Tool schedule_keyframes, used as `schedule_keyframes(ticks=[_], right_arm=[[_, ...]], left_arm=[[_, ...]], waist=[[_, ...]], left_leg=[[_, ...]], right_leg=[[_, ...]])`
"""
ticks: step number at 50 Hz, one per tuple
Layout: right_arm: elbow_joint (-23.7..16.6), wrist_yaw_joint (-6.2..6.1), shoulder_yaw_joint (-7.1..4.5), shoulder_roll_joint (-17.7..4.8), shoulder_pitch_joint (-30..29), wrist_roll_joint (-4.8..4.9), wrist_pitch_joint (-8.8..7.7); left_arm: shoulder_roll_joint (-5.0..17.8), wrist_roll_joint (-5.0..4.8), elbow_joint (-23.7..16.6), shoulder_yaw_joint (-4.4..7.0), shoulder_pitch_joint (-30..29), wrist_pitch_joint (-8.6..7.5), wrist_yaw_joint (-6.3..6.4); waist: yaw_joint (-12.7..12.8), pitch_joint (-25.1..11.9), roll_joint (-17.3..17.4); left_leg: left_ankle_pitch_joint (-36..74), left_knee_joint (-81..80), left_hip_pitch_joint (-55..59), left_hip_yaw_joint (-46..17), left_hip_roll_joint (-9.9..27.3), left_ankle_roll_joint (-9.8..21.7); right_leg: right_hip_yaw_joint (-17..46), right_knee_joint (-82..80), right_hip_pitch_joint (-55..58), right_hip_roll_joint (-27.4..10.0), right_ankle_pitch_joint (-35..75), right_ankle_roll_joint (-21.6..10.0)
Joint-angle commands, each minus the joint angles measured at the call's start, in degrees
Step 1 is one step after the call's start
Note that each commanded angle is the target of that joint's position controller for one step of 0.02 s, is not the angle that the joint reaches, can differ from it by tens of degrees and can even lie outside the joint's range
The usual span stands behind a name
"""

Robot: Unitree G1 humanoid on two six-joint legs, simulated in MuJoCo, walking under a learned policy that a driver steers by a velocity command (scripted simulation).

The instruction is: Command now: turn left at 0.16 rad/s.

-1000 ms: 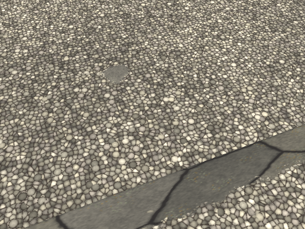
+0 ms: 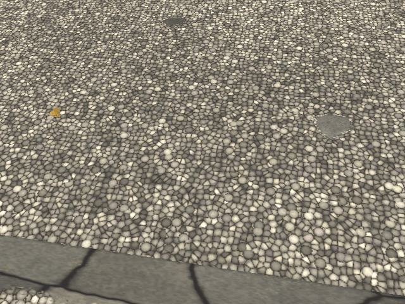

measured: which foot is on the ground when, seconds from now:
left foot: up 0.00-0.14, down 0.16-1.00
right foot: down 0.00-1.00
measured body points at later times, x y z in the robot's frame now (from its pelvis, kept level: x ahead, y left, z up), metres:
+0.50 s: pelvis -0.01 +0.03 +0.00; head +0.00 +0.03 +0.44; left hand +0.11 +0.29 -0.12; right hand +0.13 -0.21 -0.12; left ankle -0.02 +0.15 -0.74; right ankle +0.01 -0.12 -0.74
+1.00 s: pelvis +0.00 +0.03 +0.00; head +0.00 +0.03 +0.45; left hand +0.05 +0.29 -0.14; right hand +0.08 -0.22 -0.14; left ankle -0.02 +0.15 -0.74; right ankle +0.01 -0.12 -0.74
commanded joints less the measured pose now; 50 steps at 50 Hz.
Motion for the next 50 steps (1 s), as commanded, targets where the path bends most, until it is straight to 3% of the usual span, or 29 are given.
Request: schedule_keyframes(ticks=[1, 3, 5, 7, 8, 9, 10, 11, 12, 14, 17, 27, 50], right_arm=[[-2.5, -0.28, -2.20, -5.0, 1.2, 0.16, -0.02], [-2.2, 0.12, -0.93, -1.6, 0.6, 0.31, -0.21], [-1.6, 0.34, -0.91, -1.4, 0.6, 0.71, -0.41], [-0.5, 0.54, -1.04, -2.3, 1.9, 0.27, -0.47], [-1.2, 0.31, -1.33, -4.6, 1.7, -0.37, -0.44], [-1.7, -0.12, -1.96, -8.1, 1.8, -0.60, -0.31], [-0.3, 0.32, -1.83, -6.5, 1.2, -0.73, -0.40], [-1.1, 0.78, -1.25, -3.9, 0.2, -0.78, -0.71], [-0.6, 0.77, -0.87, -3.0, 0.3, -1.16, -1.09], [-0.2, 0.68, -0.86, -3.6, 0.9, -0.98, -1.95], [0.4, 0.33, -0.40, -2.8, 2.2, -0.83, -2.49], [1.8, 0.06, 0.13, -1.4, 3.5, -0.61, -2.91], [10.7, -0.66, 0.17, -0.2, 7.0, -0.14, -3.14]], left_arm=[[9.1, -1.03, -4.2, 2.00, -4.7, -0.80, 0.50], [8.1, -0.99, -3.9, 1.81, -4.6, 0.00, 0.33], [7.9, -1.16, -3.3, 1.67, -3.1, 0.73, 0.22], [7.1, -1.79, -2.6, 1.30, -1.2, 0.79, 0.04], [6.6, -1.32, -2.3, 1.00, 0.4, 0.22, -0.21], [6.5, -0.12, -2.4, 0.86, 1.9, -0.57, -0.81], [4.7, 0.04, -2.2, 0.41, 1.7, -0.87, -0.80], [6.6, 0.03, -2.1, 0.65, -1.6, -0.79, -0.67], [6.3, -0.23, -2.2, 0.76, -2.9, -0.59, -0.49], [6.0, -0.55, -2.0, 0.74, -2.4, 0.12, -0.01], [5.6, -0.76, -1.0, 0.78, -1.4, 0.29, 0.40], [5.7, -1.02, 3.0, 1.07, 0.7, 0.43, 1.21], [4.7, -1.49, 14.1, 1.20, 3.7, 1.32, 2.62]], waist=[[-1.7, -2.9, -10.0], [-0.9, -3.8, -11.5], [-0.3, -5.2, -12.7], [-0.8, -5.4, -11.6], [0.0, -6.1, -8.7], [2.2, -6.6, -1.8], [2.7, -6.6, 4.8], [0.7, -3.8, 2.3], [0.5, -3.0, 1.3], [0.5, -1.0, 1.3], [0.5, -0.6, 1.1], [0.2, -0.6, -1.7], [0.4, 1.1, -2.3]], left_leg=[[-1.3, 6.2, -2.6, 0.1, 3.8, -2.7], [0.5, -2.4, 1.6, 3.5, 4.3, -3.0], [6.3, -12.3, 5.8, 5.6, 3.8, -2.8], [19.5, -25.3, 12.8, 5.9, 3.6, -1.1], [26.1, -25.0, 16.9, 2.0, 6.7, 0.4], [34.8, -21.2, 18.9, -1.2, 10.6, 2.7], [23.4, -21.1, 12.6, -1.2, 9.9, 5.0], [18.2, -22.5, 9.5, -1.2, 8.7, 5.3], [16.4, -23.1, 8.1, -1.2, 8.6, 4.7], [17.0, -23.0, 7.0, -0.6, 7.9, 3.9], [16.9, -22.6, 6.6, -0.3, 7.5, 3.7], [18.4, -21.8, 7.6, 0.5, 6.6, 4.0], [20.1, -22.5, 8.2, 2.9, 4.9, 3.3]], right_leg=[[13.8, -9.0, 4.7, -14.5, 20.7, -10.9], [9.3, -7.2, 5.1, -11.2, 24.1, -9.7], [8.6, -5.3, 6.8, -10.5, 25.4, -9.8], [8.2, -4.4, 5.5, -9.4, 21.2, -7.2], [7.9, -3.9, 2.9, -8.6, 15.6, -4.2], [4.8, -1.8, 0.1, -5.5, 9.8, -1.7], [1.0, -2.7, 3.6, -2.7, 3.6, 0.9], [0.4, -1.3, 4.2, -2.4, 3.2, 2.2], [0.3, -0.9, 4.2, -2.5, 4.2, 2.2], [0.7, -0.6, 3.7, -2.6, 6.1, 1.8], [0.8, -0.6, 3.9, -2.7, 6.3, 1.8], [1.0, -0.7, 4.1, -2.9, 7.8, 3.0], [0.6, -2.2, 4.8, -2.6, 8.4, 2.8]])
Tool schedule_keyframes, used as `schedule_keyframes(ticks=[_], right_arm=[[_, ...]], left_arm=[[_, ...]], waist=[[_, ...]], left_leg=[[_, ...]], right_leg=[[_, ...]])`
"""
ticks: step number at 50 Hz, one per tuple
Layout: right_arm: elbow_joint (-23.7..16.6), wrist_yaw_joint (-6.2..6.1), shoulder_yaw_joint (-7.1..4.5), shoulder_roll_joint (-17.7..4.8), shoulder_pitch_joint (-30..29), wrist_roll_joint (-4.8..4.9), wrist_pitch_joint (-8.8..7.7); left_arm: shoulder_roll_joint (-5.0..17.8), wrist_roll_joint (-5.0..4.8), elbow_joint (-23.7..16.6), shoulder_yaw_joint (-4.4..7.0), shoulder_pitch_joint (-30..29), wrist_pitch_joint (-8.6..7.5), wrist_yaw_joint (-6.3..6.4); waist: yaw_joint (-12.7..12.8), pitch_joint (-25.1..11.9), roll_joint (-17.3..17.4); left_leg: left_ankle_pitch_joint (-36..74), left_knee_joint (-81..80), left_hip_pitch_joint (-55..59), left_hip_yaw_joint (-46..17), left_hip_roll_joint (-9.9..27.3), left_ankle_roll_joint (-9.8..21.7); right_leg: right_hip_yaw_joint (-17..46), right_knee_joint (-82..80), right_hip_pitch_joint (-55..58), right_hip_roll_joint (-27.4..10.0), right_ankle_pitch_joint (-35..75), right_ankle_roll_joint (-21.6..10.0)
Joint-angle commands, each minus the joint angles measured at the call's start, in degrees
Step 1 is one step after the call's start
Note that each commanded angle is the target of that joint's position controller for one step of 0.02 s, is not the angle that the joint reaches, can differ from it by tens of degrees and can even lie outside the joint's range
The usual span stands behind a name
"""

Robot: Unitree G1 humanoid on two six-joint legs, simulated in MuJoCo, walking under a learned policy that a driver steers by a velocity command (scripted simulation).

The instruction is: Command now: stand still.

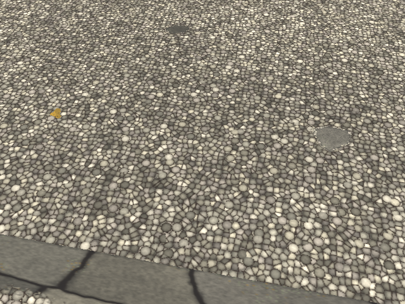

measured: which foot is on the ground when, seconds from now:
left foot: down 0.00-0.32, up 0.34-0.78, down 0.80-1.00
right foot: down 0.00-0.82, up 0.84-1.00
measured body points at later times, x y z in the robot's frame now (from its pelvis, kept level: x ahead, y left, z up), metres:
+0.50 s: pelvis +0.08 -0.04 +0.01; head +0.09 -0.06 +0.46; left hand +0.03 +0.20 -0.12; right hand +0.18 -0.31 -0.12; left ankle +0.08 +0.11 -0.65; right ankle +0.02 -0.13 -0.73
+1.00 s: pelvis +0.35 +0.02 +0.01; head +0.37 +0.02 +0.46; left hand +0.43 +0.29 -0.12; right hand +0.42 -0.24 -0.12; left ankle +0.39 +0.10 -0.73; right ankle +0.34 -0.14 -0.65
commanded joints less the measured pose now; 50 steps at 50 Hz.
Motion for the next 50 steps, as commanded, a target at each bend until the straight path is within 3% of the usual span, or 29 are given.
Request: schedule_keyframes(ticks=[1, 5, 6, 8, 10, 11, 12, 14, 16, 17, 18, 19, 20, 21, 23, 24, 26, 29, 35, 38, 39, 40, 41, 42, 43, 44, 45, 47, 50], right_arm=[[-1.2, -0.30, -1.25, -5.6, 1.6, 0.07, -0.63], [0.7, -0.45, -1.15, -5.4, 2.2, 0.14, -0.61], [1.7, -0.56, -1.09, -5.2, 3.3, 0.18, -0.48], [2.2, -0.88, -1.93, -7.7, 4.0, 0.91, -0.05], [2.5, -0.82, -2.62, -10.4, 6.9, 1.54, -0.75], [2.9, -0.71, -3.16, -12.0, 7.3, 1.90, -1.36], [2.6, -0.67, -3.17, -11.9, 6.1, 1.98, -1.92], [1.4, -0.33, -2.74, -10.6, 1.2, 2.32, -2.43], [0.1, -0.06, -2.20, -8.7, -3.2, 2.43, -2.25], [-0.7, 0.22, -1.02, -4.6, -4.0, 1.50, -2.72], [-3.3, -0.26, -1.23, -4.2, -4.3, 2.26, -3.71], [-2.8, -0.16, -1.79, -6.8, -3.6, 3.40, -4.48], [-2.0, 0.45, -1.79, -7.0, -2.6, 3.68, -5.08], [-0.8, 0.79, -1.89, -6.7, -2.0, 3.07, -5.46], [-0.9, 1.33, -2.67, -7.8, -4.5, 1.74, -5.72], [-0.7, 1.80, -2.62, -6.9, -4.9, 1.56, -5.60], [-1.5, 2.29, -2.19, -5.0, -7.5, 1.50, -5.10], [-4.5, 2.57, -1.13, -3.2, -15.7, 1.63, -4.95], [-7.5, 4.02, -0.75, -5.1, -23.2, 2.24, -5.32], [-6.6, 4.23, -2.14, -8.5, -17.7, 2.01, -5.67], [-4.2, 3.88, -3.40, -10.6, -9.4, 2.14, -5.54], [-1.2, 3.27, -4.64, -13.1, 1.1, 2.24, -5.22], [0.7, 2.79, -5.89, -18.7, 10.1, 0.53, -4.91], [1.6, 3.15, -4.89, -15.9, 10.7, 0.81, -4.71], [1.3, 3.35, -3.60, -12.0, 5.1, 1.29, -4.99], [0.3, 3.33, -2.91, -9.8, -0.3, 1.20, -5.23], [-0.1, 3.64, -2.37, -8.3, -4.5, 0.75, -5.65], [0.3, 4.03, -1.73, -6.3, -7.1, -0.08, -6.24], [2.5, 3.64, -1.87, -7.7, -4.4, 0.25, -6.69]], left_arm=[[6.0, -0.04, -0.6, 1.22, 1.3, -0.37, 0.31], [5.7, -0.07, 1.1, 1.15, 1.6, -0.24, 0.43], [4.9, -0.09, 2.1, 0.97, 2.7, -0.15, 0.46], [4.9, -0.76, 2.3, 1.11, 2.4, -0.20, 0.55], [3.6, -1.02, 0.6, 0.75, -0.5, -1.72, 0.09], [2.5, -1.27, -0.1, 0.46, -1.3, -2.85, -0.48], [2.9, -1.62, -0.4, 0.54, -1.5, -3.85, -1.09], [2.8, -2.25, 0.4, 0.51, 1.7, -5.38, -2.18], [3.8, -1.33, 5.7, 1.49, 12.5, -5.87, -2.64], [7.5, -0.86, 7.2, 2.52, 19.8, -5.87, -2.48], [14.1, -0.49, 7.4, 3.55, 24.3, -6.40, -3.44], [10.6, 0.16, 6.0, 2.18, 18.8, -7.09, -3.56], [7.3, -0.37, 4.3, 1.30, 14.3, -7.40, -3.41], [6.8, -0.50, 3.3, 0.97, 11.8, -7.42, -3.54], [4.6, -0.40, 3.1, 0.04, 11.6, -6.81, -3.57], [3.7, -0.16, 3.6, -0.31, 13.6, -6.44, -3.37], [4.6, -0.01, 4.1, -0.40, 16.0, -5.84, -2.70], [6.8, 0.25, 3.3, -0.30, 15.7, -5.26, -1.78], [8.4, -1.05, 4.1, 0.51, 17.7, -5.12, -1.32], [10.3, -0.64, 3.4, 1.41, 15.6, -4.35, -1.36], [10.4, -0.22, 3.0, 1.46, 14.5, -3.79, -1.41], [9.7, 0.21, 2.0, 1.08, 13.7, -3.53, -1.49], [3.2, 0.72, 0.6, -0.76, 19.5, -4.20, -2.15], [0.6, -0.62, 1.7, -1.68, 21.0, -5.89, -2.62], [6.5, -2.34, -0.3, -0.03, 14.8, -7.28, -2.89], [8.4, -3.20, -2.1, 0.41, 9.3, -7.90, -2.76], [8.0, -2.66, -2.6, 0.63, 7.0, -7.86, -2.28], [6.0, -1.42, -2.2, 1.08, 9.0, -6.35, -1.80], [4.8, -0.95, -3.5, 1.17, 7.4, -4.81, -1.53]], waist=[[0.0, -0.2, 0.3], [0.0, 0.2, 0.2], [0.0, -1.0, 0.7], [-0.8, 2.0, 3.5], [-2.5, 6.0, 9.3], [-2.7, 7.6, 12.1], [-2.1, 9.0, 12.0], [1.1, 8.6, 10.6], [5.5, 4.4, 4.8], [7.5, 0.4, -7.5], [7.3, -0.3, -19.6], [4.4, 3.3, -12.1], [2.6, 6.3, -7.8], [1.7, 6.1, -5.9], [1.7, 5.0, -5.2], [2.1, 3.8, -5.8], [2.6, 3.2, -5.4], [3.7, 5.0, -4.6], [3.3, 7.6, -5.5], [-1.5, 1.7, -7.0], [-5.8, -3.6, -7.5], [-10.5, -10.1, -6.6], [-9.1, -20.7, 6.3], [-8.0, -27.0, 14.5], [-7.4, -16.3, 10.7], [-5.7, -9.0, 6.8], [-3.4, -4.7, 2.0], [0.3, -3.1, 3.7], [1.3, -0.4, 3.6]], left_leg=[[10.2, -6.7, -3.7, -1.6, 1.8, 0.8], [9.9, -7.1, -3.6, -1.3, 1.7, 0.7], [3.8, -7.9, -3.1, -1.0, 1.3, 1.0], [-18.9, -10.4, -5.4, -4.0, 2.4, 3.8], [-32.5, -17.6, -5.8, -15.8, 10.3, 8.8], [-33.6, -20.8, -6.9, -23.0, 15.1, 11.8], [-31.4, -22.2, -7.8, -26.2, 17.5, 13.5], [-23.2, -19.7, -8.4, -21.6, 16.1, 11.7], [-11.2, -8.9, -15.8, -9.5, 7.8, 6.7], [-5.4, 10.6, -21.6, -0.5, 1.7, 2.8], [-13.2, 24.5, -32.1, 1.2, -3.4, 1.5], [-12.9, 34.1, -35.6, -3.5, 0.6, 2.5], [-6.4, 36.5, -38.0, -4.2, 3.3, 3.7], [-1.0, 35.5, -37.7, -2.8, 5.1, 4.4], [6.1, 30.6, -35.8, -0.9, 7.3, 4.0], [8.2, 29.3, -34.6, 0.6, 7.2, 3.3], [10.8, 25.1, -34.8, 2.5, 6.9, 1.7], [16.5, 12.8, -31.3, 4.2, 5.5, 0.1], [20.4, 0.7, -25.8, 3.9, 3.9, 2.2], [15.8, -0.2, -15.5, 5.6, 0.8, 5.1], [15.0, -0.1, -5.1, 6.9, -1.1, 6.7], [14.9, 0.8, 10.7, 4.0, 1.4, 8.8], [6.1, -0.4, 34.4, -19.7, 17.0, 16.8], [-4.5, -13.5, 37.9, -42.8, 24.6, 21.5], [-7.5, -16.0, 29.1, -37.5, 21.9, 17.8], [-3.4, -17.1, 19.3, -28.1, 19.9, 15.6], [4.0, -19.0, 9.8, -20.9, 17.7, 14.3], [9.7, -21.9, 0.6, -12.7, 13.7, 12.9], [13.1, -25.2, -4.0, -7.9, 12.8, 14.4]], right_leg=[[-0.4, -3.9, 2.5, 0.1, 9.4, -0.9], [-0.6, -4.4, 2.5, 0.3, 9.2, -0.9], [-1.7, -4.1, 2.9, 1.2, 3.8, -1.1], [-4.9, 0.6, -2.2, 4.3, -13.1, -2.3], [-6.2, 9.0, -10.2, 4.7, -14.7, -3.2], [-5.0, 13.9, -11.4, 3.3, -11.2, -4.1], [-3.0, 15.8, -12.8, 1.5, -11.1, -5.4], [-2.9, 6.9, -7.8, 0.2, -12.1, -8.0], [-3.4, -4.5, 11.9, 2.6, 0.1, -7.3], [12.2, -12.0, 19.7, -7.5, -5.7, -9.5], [37.5, -21.8, 22.6, -19.1, -14.4, -17.7], [40.0, -22.7, 18.5, -21.3, -18.5, -19.6], [32.9, -22.5, 17.0, -18.9, -18.1, -17.8], [26.1, -22.8, 16.5, -15.9, -13.8, -15.3], [16.0, -23.3, 16.8, -12.0, 0.5, -12.2], [12.4, -23.1, 17.3, -10.5, 7.0, -11.9], [8.2, -22.9, 17.6, -9.5, 15.9, -12.5], [4.5, -24.8, 12.8, -8.4, 17.3, -12.6], [2.3, -24.9, 15.0, -11.7, 19.5, -12.5], [0.7, -15.2, 19.5, -12.7, 42.7, -10.8], [-0.9, -5.4, 18.3, -11.0, 51.7, -9.7], [-2.0, 7.8, 9.8, -8.6, 48.2, -7.9], [-3.6, 31.1, -11.8, -0.6, 22.1, -4.8], [3.1, 45.0, -21.5, 6.1, -15.4, -4.0], [5.8, 49.8, -27.4, 2.2, -13.6, -5.5], [3.8, 48.9, -28.0, -0.9, -8.6, -6.5], [2.6, 45.0, -25.3, -3.6, -3.7, -6.4], [2.9, 39.6, -18.4, -6.4, 0.3, -6.2], [1.6, 34.2, -19.6, -7.3, 2.9, -4.8]])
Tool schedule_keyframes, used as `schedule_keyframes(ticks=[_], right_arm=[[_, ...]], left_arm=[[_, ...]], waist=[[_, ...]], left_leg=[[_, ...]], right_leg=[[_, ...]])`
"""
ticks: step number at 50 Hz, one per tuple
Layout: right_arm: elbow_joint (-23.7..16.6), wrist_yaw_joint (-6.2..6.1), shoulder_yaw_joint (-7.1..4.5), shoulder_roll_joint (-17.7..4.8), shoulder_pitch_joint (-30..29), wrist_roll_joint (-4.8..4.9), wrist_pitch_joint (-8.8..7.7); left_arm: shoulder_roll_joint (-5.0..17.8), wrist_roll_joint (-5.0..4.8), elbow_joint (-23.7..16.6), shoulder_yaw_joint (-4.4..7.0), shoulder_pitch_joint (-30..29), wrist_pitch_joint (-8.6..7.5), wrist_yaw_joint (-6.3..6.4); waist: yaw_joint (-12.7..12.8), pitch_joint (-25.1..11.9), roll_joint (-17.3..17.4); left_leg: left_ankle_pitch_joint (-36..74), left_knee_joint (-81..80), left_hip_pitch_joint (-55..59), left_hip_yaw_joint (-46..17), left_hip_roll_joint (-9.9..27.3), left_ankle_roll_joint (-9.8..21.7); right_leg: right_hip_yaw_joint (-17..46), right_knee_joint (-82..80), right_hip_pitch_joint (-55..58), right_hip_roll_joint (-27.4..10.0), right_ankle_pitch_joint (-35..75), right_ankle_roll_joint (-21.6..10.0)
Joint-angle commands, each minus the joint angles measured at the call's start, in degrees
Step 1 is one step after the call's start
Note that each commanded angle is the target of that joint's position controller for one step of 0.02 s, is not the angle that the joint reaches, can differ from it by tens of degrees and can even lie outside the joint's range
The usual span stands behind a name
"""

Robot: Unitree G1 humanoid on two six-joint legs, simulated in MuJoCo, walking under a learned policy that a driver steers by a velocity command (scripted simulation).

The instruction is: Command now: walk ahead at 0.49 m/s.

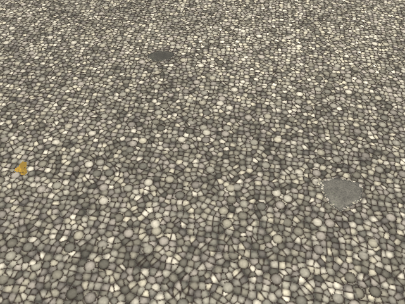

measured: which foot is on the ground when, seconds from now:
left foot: down 0.00-0.34, up 0.36-0.86, down 0.88-1.00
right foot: up 0.00-0.32, down 0.34-0.88, up 0.90-1.00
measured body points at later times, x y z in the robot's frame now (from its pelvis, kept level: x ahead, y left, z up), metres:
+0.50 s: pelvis +0.29 -0.07 +0.00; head +0.32 -0.08 +0.45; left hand +0.40 +0.20 -0.12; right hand +0.34 -0.34 -0.14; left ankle +0.22 +0.08 -0.65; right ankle +0.34 -0.15 -0.74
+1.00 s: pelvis +0.57 -0.02 -0.01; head +0.60 -0.01 +0.44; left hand +0.65 +0.25 -0.14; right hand +0.67 -0.30 -0.11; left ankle +0.65 +0.08 -0.74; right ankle +0.44 -0.14 -0.65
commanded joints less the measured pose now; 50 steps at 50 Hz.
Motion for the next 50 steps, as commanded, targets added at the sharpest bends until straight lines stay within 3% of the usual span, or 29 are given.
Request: schedule_keyframes(ticks=[1, 4, 7, 12, 15, 16, 17, 18, 19, 20, 21, 22, 23, 24, 26, 30, 34, 38, 41, 42, 43, 44, 45, 46, 47, 48, 49, 50], right_arm=[[-2.3, -0.67, -0.93, -6.6, -1.9, -0.12, -1.42], [-1.2, -1.87, -1.03, -7.9, 1.5, 0.05, -0.94], [-0.1, -2.43, -1.05, -9.0, 5.1, 0.61, -0.57], [2.5, -2.69, -1.35, -9.7, 10.4, 1.20, 0.89], [2.4, -2.87, -1.88, -10.9, 9.2, 1.13, 1.91], [2.0, -2.84, -1.85, -11.0, 7.8, 0.99, 2.28], [1.4, -2.84, -1.18, -9.5, 7.7, 0.49, 2.50], [-0.1, -2.49, 0.47, -4.7, 12.2, -0.23, 1.83], [0.9, -2.07, 1.80, -0.8, 15.5, 0.04, 0.47], [0.1, -1.79, 0.04, -7.7, 10.1, 1.84, -0.66], [-1.5, -1.78, -0.42, -9.5, 5.3, 2.77, -1.35], [-1.7, -2.16, -0.54, -9.2, 2.8, 2.25, -1.45], [-1.7, -2.38, -0.85, -8.4, 2.5, 1.51, -0.98], [-1.4, -2.39, -0.82, -7.0, 3.7, 1.26, -0.21], [-1.0, -2.52, -0.63, -4.8, 4.7, 1.06, 1.06], [-4.8, -2.87, -0.94, -5.2, -4.4, -0.23, 1.09], [-7.2, -2.21, -0.51, -4.2, -13.1, 0.27, 0.16], [-9.4, -1.24, -0.33, -5.0, -18.7, 0.91, -0.68], [-9.5, -0.85, -1.16, -7.8, -16.7, 1.05, -1.50], [-8.7, -0.95, -1.70, -8.8, -13.2, 1.04, -1.71], [-6.6, -1.35, -2.91, -11.0, -5.6, 0.79, -1.90], [-5.2, -1.82, -3.91, -14.5, 4.1, -0.16, -2.03], [-4.1, -1.73, -4.96, -18.7, 8.2, -0.30, -1.19], [-4.9, -1.54, -3.42, -13.0, 7.0, -0.02, -1.13], [-5.8, -1.62, -2.38, -9.2, 3.3, 0.20, -1.21], [-6.2, -1.58, -1.94, -8.0, -0.4, 0.05, -1.18], [-6.0, -1.55, -1.62, -6.6, -2.9, -0.21, -1.07], [-5.8, -1.64, -1.41, -5.9, -4.0, -0.71, -1.16]], left_arm=[[2.7, 0.66, -2.5, 0.93, 3.5, 0.87, 0.43], [2.8, 1.14, -5.2, 0.92, -4.0, 0.45, 0.08], [1.6, 0.83, -7.1, 0.21, -11.0, -0.15, -0.73], [2.4, 0.18, -10.5, -0.24, -18.3, -0.61, -2.44], [4.9, 0.10, -10.7, 0.53, -15.2, -1.02, -3.13], [6.6, 0.14, -9.2, 1.49, -9.4, -1.10, -3.03], [9.7, 0.26, -6.1, 3.01, 1.0, -1.07, -2.60], [15.3, 1.58, -4.4, 4.38, 10.2, -0.92, -2.20], [14.7, 1.08, -3.3, 4.10, 12.9, -0.55, -2.57], [9.8, 0.73, -3.7, 2.57, 10.4, -0.62, -2.49], [8.1, 0.70, -5.0, 1.95, 4.7, -0.65, -2.28], [6.7, 1.08, -5.8, 1.46, 0.4, -0.68, -2.30], [5.3, 1.56, -6.1, 1.06, -1.9, -0.85, -2.48], [4.4, 1.94, -5.9, 0.81, -2.6, -0.99, -2.67], [4.8, 1.61, -5.0, 0.93, -1.8, -1.37, -2.77], [7.1, 1.11, -3.1, 1.53, 2.8, -0.93, -1.55], [8.2, 0.50, -2.0, 1.87, 6.3, -0.23, -0.46], [8.2, -0.18, -0.6, 2.22, 9.6, 0.53, 0.03], [9.2, -0.17, -1.1, 2.98, 8.6, 1.39, 0.59], [9.1, -0.08, -1.4, 3.04, 7.8, 1.70, 0.62], [7.7, 0.24, -2.1, 2.55, 7.3, 1.85, 0.54], [4.5, 1.18, -4.0, 1.39, 6.8, 1.96, 0.39], [-2.0, 0.26, -5.5, -0.29, 14.4, 1.00, 0.21], [3.6, -0.91, -5.0, 0.78, 13.6, 0.54, 0.31], [7.6, -1.56, -6.1, 1.96, 8.8, 0.52, 0.39], [7.5, -1.30, -6.6, 2.15, 6.4, 0.79, 0.64], [6.9, -0.59, -7.0, 2.43, 5.0, 1.03, 0.68], [5.7, -0.48, -7.2, 2.66, 5.5, 1.60, 0.44]], waist=[[2.9, 0.8, 5.3], [0.9, 2.0, 4.3], [-1.6, 2.4, 4.2], [-3.4, 3.6, 4.2], [-0.4, 0.8, 6.1], [3.1, -2.9, 6.6], [7.4, -9.7, 5.7], [7.6, -19.7, -3.4], [6.7, -25.6, -13.2], [7.5, -19.4, -8.4], [6.2, -11.6, -5.7], [4.5, -7.5, -1.6], [2.7, -4.8, -1.0], [1.1, -4.5, -1.9], [-0.1, -3.4, -1.8], [1.2, -0.1, -0.3], [3.6, 1.1, -0.9], [4.8, 2.1, -1.8], [2.4, 0.8, -3.2], [0.4, -0.9, -3.7], [-2.9, -5.6, -2.8], [-6.6, -14.8, 2.5], [-3.1, -22.0, 20.0], [-3.9, -20.8, 17.7], [-4.0, -13.1, 12.6], [-2.6, -8.7, 8.4], [-1.4, -5.5, 7.4], [0.1, -4.2, 8.9]], left_leg=[[3.0, -14.9, -2.3, -13.8, 15.9, 10.2], [5.7, -15.2, 0.5, -11.2, 14.9, 9.1], [6.6, -15.2, 2.1, -8.1, 13.6, 7.4], [8.4, -10.8, 13.4, -8.8, 17.7, 6.8], [21.0, -4.4, 17.7, -8.9, 19.1, 5.2], [30.8, 2.6, 17.0, -7.2, 17.4, 4.1], [32.4, 14.8, 11.7, -4.9, 14.1, 2.4], [14.7, 36.6, -8.3, -1.7, 7.9, -1.0], [-24.7, 49.9, -23.0, -6.7, 0.0, -2.7], [-24.5, 55.6, -29.3, -11.4, 3.5, -1.4], [-18.8, 55.0, -31.3, -9.5, 6.7, -0.6], [-13.6, 52.1, -29.1, -8.2, 9.3, -0.8], [-10.2, 48.8, -26.1, -8.1, 11.1, -1.1], [-8.2, 47.0, -22.7, -8.3, 12.2, -1.4], [-6.5, 44.2, -21.3, -7.6, 12.6, -2.3], [3.2, 30.7, -27.3, -7.1, 12.3, -4.8], [13.2, 15.7, -23.4, -5.9, 8.9, -5.8], [12.7, 9.3, -21.5, -7.2, 7.6, -5.5], [7.5, 6.8, -15.7, -7.7, 7.0, -4.2], [5.3, 5.9, -10.6, -6.8, 6.3, -3.5], [4.2, 5.3, 0.1, -6.4, 6.4, -1.8], [1.6, 7.2, 16.3, -14.9, 15.4, 1.5], [-8.6, 2.2, 35.4, -39.2, 28.7, 9.6], [-17.0, -2.2, 33.2, -45.2, 28.1, 9.1], [-16.7, -3.1, 26.1, -36.1, 26.3, 6.5], [-11.0, -4.2, 18.4, -28.8, 24.2, 5.2], [-6.1, -5.9, 12.4, -23.8, 22.3, 4.9], [-3.0, -7.6, 8.4, -19.4, 20.8, 4.4]], right_leg=[[1.7, -4.6, -4.3, -3.7, 5.8, 1.4], [0.9, -16.8, -8.3, -3.3, 16.1, 2.4], [-1.7, -28.1, -5.1, -0.7, 23.4, 2.5], [-1.2, -35.7, -7.6, 0.8, 19.5, 1.1], [-2.6, -37.8, -1.1, 3.0, 12.4, -1.3], [-4.4, -38.9, 7.5, 5.0, 11.9, -2.7], [-3.8, -38.0, 22.4, 4.5, 13.3, -4.8], [15.7, -36.8, 46.1, -9.6, 11.2, -11.9], [37.8, -45.9, 56.1, -17.1, 1.4, -17.0], [35.1, -48.3, 51.8, -15.1, -3.0, -14.1], [26.7, -49.8, 43.1, -13.5, 0.8, -12.0], [20.7, -51.7, 34.8, -11.4, 6.5, -11.1], [16.0, -53.7, 28.7, -9.2, 10.6, -10.4], [13.4, -55.5, 25.2, -7.8, 12.0, -10.0], [9.6, -57.9, 22.0, -6.7, 15.4, -10.8], [7.7, -59.8, 22.5, -5.6, 18.7, -11.5], [5.6, -59.3, 22.2, -3.3, 15.7, -9.4], [8.5, -55.6, 26.0, -5.3, 13.8, -8.8], [11.7, -51.0, 28.3, -7.0, 15.2, -7.4], [11.7, -47.6, 28.0, -6.2, 18.6, -6.7], [10.0, -39.2, 25.8, -2.9, 22.6, -5.2], [6.7, -22.5, 16.9, 1.8, 13.7, -3.3], [0.7, -3.0, -5.4, 10.3, -14.5, 0.5], [6.5, 5.8, -11.4, 7.0, -18.2, 0.3], [6.4, 7.5, -14.0, 4.6, -13.3, -0.2], [4.9, 6.5, -12.1, 1.9, -8.4, 0.0], [4.7, 3.9, -10.2, 0.3, -5.0, 0.2], [4.9, 2.2, -7.2, -1.3, -2.8, 0.2]])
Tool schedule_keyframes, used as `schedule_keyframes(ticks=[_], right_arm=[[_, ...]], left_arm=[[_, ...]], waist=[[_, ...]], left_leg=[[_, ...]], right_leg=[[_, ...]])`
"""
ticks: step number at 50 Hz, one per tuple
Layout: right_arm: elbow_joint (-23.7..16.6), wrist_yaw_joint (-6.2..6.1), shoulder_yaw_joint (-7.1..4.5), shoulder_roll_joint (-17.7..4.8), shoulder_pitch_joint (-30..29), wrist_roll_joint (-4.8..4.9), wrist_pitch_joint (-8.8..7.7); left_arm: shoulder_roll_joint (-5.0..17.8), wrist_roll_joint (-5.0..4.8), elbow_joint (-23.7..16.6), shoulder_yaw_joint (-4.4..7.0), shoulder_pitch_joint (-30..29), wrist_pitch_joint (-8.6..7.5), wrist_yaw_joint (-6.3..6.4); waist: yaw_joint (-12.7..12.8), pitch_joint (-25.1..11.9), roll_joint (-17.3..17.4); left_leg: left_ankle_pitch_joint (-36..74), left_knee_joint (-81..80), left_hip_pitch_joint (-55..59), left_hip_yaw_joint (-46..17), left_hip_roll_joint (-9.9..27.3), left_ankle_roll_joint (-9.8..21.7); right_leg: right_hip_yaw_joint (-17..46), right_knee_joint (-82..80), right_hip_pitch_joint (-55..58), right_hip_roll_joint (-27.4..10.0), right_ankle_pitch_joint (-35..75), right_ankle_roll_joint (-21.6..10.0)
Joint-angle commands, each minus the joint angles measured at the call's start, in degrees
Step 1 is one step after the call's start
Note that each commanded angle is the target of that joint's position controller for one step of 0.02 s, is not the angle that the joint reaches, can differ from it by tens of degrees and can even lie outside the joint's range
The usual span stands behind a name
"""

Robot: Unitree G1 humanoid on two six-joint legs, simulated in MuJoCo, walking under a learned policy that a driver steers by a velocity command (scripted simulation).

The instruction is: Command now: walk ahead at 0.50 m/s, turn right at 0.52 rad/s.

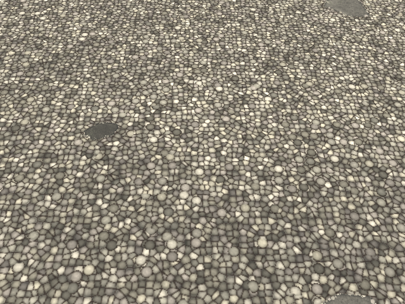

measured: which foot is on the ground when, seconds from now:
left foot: down 0.00-0.42, up 0.44-0.90, down 0.92-1.00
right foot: up 0.00-0.38, down 0.40-0.92, up 0.94-1.00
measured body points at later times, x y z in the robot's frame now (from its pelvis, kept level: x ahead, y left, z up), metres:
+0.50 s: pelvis +0.25 -0.08 -0.01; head +0.29 -0.10 +0.43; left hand +0.49 +0.13 -0.10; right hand +0.23 -0.38 -0.14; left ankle +0.14 +0.11 -0.64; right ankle +0.30 -0.17 -0.74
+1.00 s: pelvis +0.54 -0.13 -0.01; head +0.56 -0.14 +0.44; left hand +0.70 +0.10 -0.13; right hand +0.58 -0.45 -0.10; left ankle +0.65 -0.09 -0.74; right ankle +0.33 -0.18 -0.67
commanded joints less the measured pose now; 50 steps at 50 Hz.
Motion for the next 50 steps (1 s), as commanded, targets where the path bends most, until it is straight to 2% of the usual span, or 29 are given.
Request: schedule_keyframes(ticks=[1, 2, 5, 10, 15, 16, 18, 19, 20, 21, 22, 23, 24, 25, 26, 27, 29, 31, 35, 37, 40, 42, 44, 45, 46, 47, 48, 49, 50], right_arm=[[-0.8, -0.27, -1.36, -5.4, 2.8, -0.57, -0.39], [-0.4, -0.34, -1.58, -5.8, 2.9, -0.45, -0.59], [0.6, -0.87, -2.38, -7.8, 3.8, -0.34, -0.88], [1.1, -1.55, -2.94, -10.0, 5.4, -0.16, 0.04], [2.1, -1.65, -3.63, -12.3, 9.7, 1.06, 1.83], [2.2, -1.65, -3.81, -12.8, 9.8, 1.35, 2.27], [1.7, -1.86, -4.32, -14.5, 8.8, 1.86, 3.02], [1.4, -1.98, -4.48, -15.0, 8.0, 2.08, 3.53], [1.1, -2.12, -4.06, -14.1, 7.6, 2.05, 3.77], [-0.3, -1.97, -2.59, -9.9, 9.1, -0.20, 3.30], [-4.0, -1.32, -0.69, -4.3, 11.4, -0.59, 1.22], [-4.7, -0.49, -1.69, -9.7, 5.0, 1.71, -1.01], [-6.0, -0.12, -1.83, -10.3, 2.0, 3.16, -1.95], [-5.2, -0.50, -1.69, -9.6, 2.3, 2.20, -2.20], [-4.5, -0.90, -2.19, -10.2, 3.1, 0.85, -1.82], [-4.1, -0.76, -2.44, -10.3, 4.3, 0.55, -0.99], [-4.6, -0.75, -2.39, -9.1, 4.5, -0.19, 0.32], [-5.9, -1.00, -2.04, -7.8, 1.2, -0.73, 0.93], [-7.7, -0.35, -0.93, -5.6, -5.8, -0.29, 0.63], [-8.7, 0.25, -0.51, -5.1, -8.8, 0.14, 0.23], [-10.1, 0.96, -0.68, -6.6, -11.5, 0.52, -0.35], [-10.6, 1.38, -0.94, -7.6, -11.4, 0.47, -0.78], [-10.1, 1.46, -1.37, -8.6, -8.3, 0.51, -1.11], [-8.7, 1.25, -2.12, -9.8, -3.3, 0.32, -1.29], [-7.1, 1.00, -3.02, -12.0, 4.6, -0.24, -1.45], [-6.0, 0.75, -4.11, -16.2, 13.4, -1.06, -1.42], [-3.6, 1.43, -4.30, -15.8, 17.8, -0.12, -0.78], [-3.7, 1.49, -2.95, -11.2, 16.5, 1.45, -0.56], [-4.6, 1.22, -2.32, -9.4, 12.3, 1.29, -0.09]], left_arm=[[3.6, -0.01, -4.9, 1.57, 0.3, 0.26, -0.19], [2.5, -0.08, -5.5, 1.43, -0.2, 0.82, -0.37], [2.1, 0.40, -8.0, 1.42, -3.5, 1.77, -0.56], [1.3, 0.56, -11.0, 0.72, -11.4, 1.21, -2.27], [1.5, 0.54, -15.3, 0.27, -19.2, 1.37, -4.00], [2.0, 0.55, -15.9, 0.47, -19.4, 1.45, -4.26], [4.1, 0.70, -16.1, 1.53, -16.2, 1.78, -4.42], [6.0, 0.57, -14.9, 2.69, -10.3, 1.91, -4.32], [9.2, 0.43, -12.1, 4.67, -0.4, 2.09, -3.66], [14.9, 0.22, -10.4, 6.49, 7.1, 2.71, -2.26], [18.9, 0.29, -12.7, 6.34, 2.8, 1.88, -2.42], [13.6, 0.79, -13.2, 4.67, 4.0, 0.91, -3.12], [10.7, 1.20, -12.8, 3.81, 2.4, 0.08, -3.24], [9.1, 1.03, -13.2, 3.27, -1.2, -0.37, -3.26], [7.2, 1.23, -13.9, 2.66, -4.8, -0.51, -3.03], [6.4, 1.77, -14.8, 2.20, -6.8, -0.50, -2.74], [7.4, 1.61, -14.9, 2.39, -6.6, -0.82, -2.18], [8.8, 1.33, -14.3, 2.77, -4.7, -0.95, -1.34], [8.2, 1.14, -12.9, 2.54, -1.8, -0.68, -0.41], [8.3, 1.08, -11.5, 2.47, 0.4, -0.80, -0.45], [8.2, 0.95, -9.6, 2.39, 3.0, -0.69, -0.54], [8.4, 1.03, -8.8, 2.47, 3.7, -0.22, -0.31], [8.9, 1.09, -8.4, 2.62, 3.2, 0.41, -0.15], [8.5, 1.09, -8.7, 2.40, 2.1, 0.66, -0.12], [7.0, 1.49, -9.3, 1.65, 1.4, 0.72, -0.20], [3.8, 1.84, -10.4, 0.53, 5.5, 0.33, -0.25], [1.7, 0.84, -9.8, -0.32, 10.2, -0.50, -0.33], [6.9, 0.00, -9.9, 0.64, 5.3, -0.85, -0.48], [8.2, -0.13, -11.3, 0.95, -0.3, -1.05, -0.58]], waist=[[-1.6, -2.9, 9.2], [-1.4, -2.2, 8.8], [-1.3, -0.4, 6.1], [-3.7, 1.5, 4.8], [-5.9, 3.9, 4.6], [-5.4, 3.7, 5.1], [-2.4, 0.5, 7.2], [1.2, -2.9, 7.3], [6.3, -8.0, 5.7], [7.7, -12.9, -4.3], [1.2, -18.9, -14.7], [5.5, -19.9, -6.0], [4.7, -12.7, -4.2], [1.8, -8.1, 1.2], [-0.3, -6.3, 1.2], [-1.9, -5.2, 0.3], [-2.7, -4.6, 0.5], [-2.2, -3.1, 0.7], [0.9, -1.4, -1.9], [2.6, -0.5, -2.5], [3.7, 0.9, -2.8], [3.2, 1.2, -3.5], [1.5, 0.5, -5.1], [-1.4, -2.3, -4.9], [-5.0, -9.0, -3.4], [-6.0, -18.6, 5.8], [-5.2, -22.4, 19.6], [-6.8, -15.4, 13.0], [-6.4, -8.1, 8.5]], left_leg=[[-0.3, -16.3, 13.8, -15.5, 15.6, 7.9], [1.8, -17.5, 12.6, -13.0, 15.6, 8.5], [7.2, -19.6, 12.5, -7.5, 16.1, 9.7], [11.3, -20.1, 14.9, 2.0, 14.6, 8.4], [14.9, -17.2, 22.9, 5.9, 16.9, 7.0], [19.2, -15.2, 24.4, 6.8, 17.4, 6.4], [37.8, -7.1, 25.9, 8.7, 17.3, 5.2], [45.3, 1.7, 25.0, 10.0, 16.4, 4.4], [43.5, 14.6, 19.0, 11.4, 14.0, 2.4], [16.2, 33.8, 2.4, 11.5, 10.7, -0.5], [-25.0, 51.5, -20.1, 1.7, -1.9, -3.2], [-23.4, 54.7, -26.0, -8.2, 0.4, -1.7], [-18.5, 52.4, -28.8, -7.5, 2.8, -0.2], [-13.9, 46.9, -25.5, -7.7, 5.3, 0.1], [-11.3, 41.6, -21.2, -8.0, 7.1, -0.3], [-9.5, 39.4, -17.7, -8.2, 7.9, -0.6], [-7.2, 35.2, -15.3, -7.3, 7.3, -2.4], [-2.0, 28.6, -16.3, -6.7, 6.2, -4.1], [13.2, 11.3, -13.6, -5.8, 3.7, -4.8], [17.6, 7.1, -11.0, -5.2, 2.9, -4.2], [15.2, 3.4, -13.1, -5.9, 2.6, -2.5], [10.6, 1.6, -13.7, -5.8, 2.3, -0.9], [5.6, 0.5, -9.9, -4.3, 1.2, 1.0], [5.9, -1.6, -2.9, -2.6, -0.3, 2.5], [8.6, 0.4, 10.1, -5.1, 2.7, 5.2], [7.1, 1.9, 31.6, -21.6, 14.3, 11.9], [-6.8, -6.7, 41.7, -43.6, 22.0, 17.3], [-17.8, -9.6, 38.0, -43.3, 20.9, 15.0], [-17.1, -10.8, 30.1, -35.5, 19.1, 12.8]], right_leg=[[2.9, 1.6, -13.9, -7.3, 5.7, 0.0], [2.3, 0.8, -14.0, -7.7, 6.6, 0.2], [2.5, -4.3, -17.4, -8.2, 11.9, 1.1], [-1.1, -19.3, -16.5, -7.2, 24.0, 1.0], [-5.3, -27.5, -17.0, -5.5, 20.6, -0.9], [-6.3, -28.3, -16.1, -4.7, 18.2, -1.7], [-9.4, -28.9, -8.9, -1.0, 12.4, -3.9], [-11.0, -30.4, -1.1, 1.7, 11.6, -5.5], [-10.9, -34.0, 13.5, 4.3, 15.2, -7.7], [5.1, -34.8, 30.7, -5.7, 16.4, -11.6], [39.8, -45.4, 44.3, -18.0, 3.9, -22.7], [41.7, -50.5, 44.0, -19.0, 2.7, -21.1], [33.1, -49.9, 38.6, -17.1, 6.8, -18.7], [25.7, -49.7, 29.7, -14.2, 13.2, -16.5], [20.7, -50.1, 22.9, -12.1, 18.4, -14.9], [18.4, -51.4, 18.3, -10.6, 21.3, -14.4], [16.2, -53.0, 13.8, -9.6, 26.3, -15.1], [13.4, -53.9, 11.7, -8.3, 27.7, -14.9], [8.7, -53.8, 10.4, -5.1, 22.6, -11.4], [8.9, -54.0, 10.2, -5.8, 19.9, -10.5], [11.4, -51.0, 16.0, -8.5, 20.1, -10.4], [13.4, -48.7, 20.3, -10.6, 23.1, -10.0], [14.1, -45.6, 22.8, -11.2, 31.1, -8.9], [12.5, -40.3, 22.9, -9.2, 40.1, -7.8], [9.9, -29.8, 19.0, -6.0, 42.2, -6.1], [5.9, -10.8, 2.4, 0.4, 27.0, -2.5], [5.0, 3.4, -13.2, 6.5, -9.5, 0.2], [8.0, 8.6, -20.1, 3.4, -8.9, -0.2], [5.7, 8.2, -22.0, 0.6, -3.6, -0.4]])
Next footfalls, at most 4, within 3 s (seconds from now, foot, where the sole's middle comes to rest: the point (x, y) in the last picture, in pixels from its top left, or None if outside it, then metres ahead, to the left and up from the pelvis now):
0.40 right None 0.34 -0.18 -0.77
0.92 left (239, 242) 0.69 -0.10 -0.77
1.44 right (329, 211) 0.83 -0.45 -0.77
1.94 left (267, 143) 1.15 -0.24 -0.77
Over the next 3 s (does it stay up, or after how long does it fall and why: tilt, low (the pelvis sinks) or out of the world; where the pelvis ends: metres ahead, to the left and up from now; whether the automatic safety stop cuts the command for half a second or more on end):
stays up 1.54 -0.23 -0.01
